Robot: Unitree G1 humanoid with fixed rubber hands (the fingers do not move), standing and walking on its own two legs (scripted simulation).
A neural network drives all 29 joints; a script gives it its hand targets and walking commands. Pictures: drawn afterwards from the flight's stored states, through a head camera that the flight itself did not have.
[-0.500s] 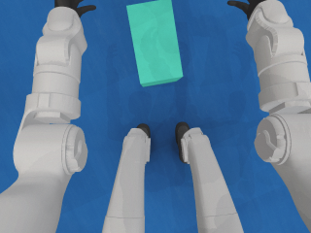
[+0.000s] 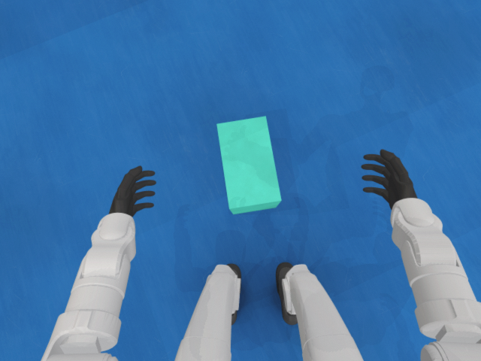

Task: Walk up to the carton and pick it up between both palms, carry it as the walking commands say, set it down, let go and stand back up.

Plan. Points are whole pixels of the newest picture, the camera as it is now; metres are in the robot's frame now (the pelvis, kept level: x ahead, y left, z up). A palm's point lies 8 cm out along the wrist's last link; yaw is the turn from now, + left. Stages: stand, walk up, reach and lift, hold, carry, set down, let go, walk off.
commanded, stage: let go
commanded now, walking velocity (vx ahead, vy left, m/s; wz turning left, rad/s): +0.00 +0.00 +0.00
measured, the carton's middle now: (248, 168) +0.53 +0.02 -0.61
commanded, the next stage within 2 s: stand in 0.88 s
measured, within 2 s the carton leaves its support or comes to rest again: neither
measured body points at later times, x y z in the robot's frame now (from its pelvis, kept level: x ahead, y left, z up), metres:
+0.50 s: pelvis +0.05 -0.01 +0.05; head +0.08 -0.02 +0.50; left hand +0.21 +0.24 -0.03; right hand +0.23 -0.26 -0.03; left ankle +0.06 +0.10 -0.68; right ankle +0.06 -0.11 -0.68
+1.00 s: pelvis +0.06 -0.01 +0.05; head +0.04 -0.01 +0.50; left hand +0.22 +0.24 -0.02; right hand +0.23 -0.27 -0.02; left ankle +0.06 +0.10 -0.68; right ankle +0.06 -0.11 -0.68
